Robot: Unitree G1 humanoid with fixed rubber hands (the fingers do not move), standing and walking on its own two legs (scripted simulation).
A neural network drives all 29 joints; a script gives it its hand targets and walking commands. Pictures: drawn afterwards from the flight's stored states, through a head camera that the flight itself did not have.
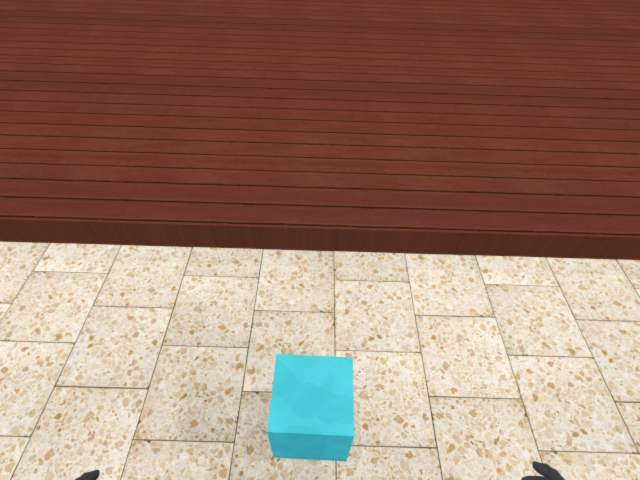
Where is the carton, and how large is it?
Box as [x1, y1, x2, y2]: [267, 354, 353, 460]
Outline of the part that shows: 276,354 267,433 273,456 345,460 353,437 352,358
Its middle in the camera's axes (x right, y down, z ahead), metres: -0.02 +0.48 +1.09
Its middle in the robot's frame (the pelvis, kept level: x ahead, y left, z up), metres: +0.43 +0.00 -0.66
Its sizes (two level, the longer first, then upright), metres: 0.210 0.200 0.250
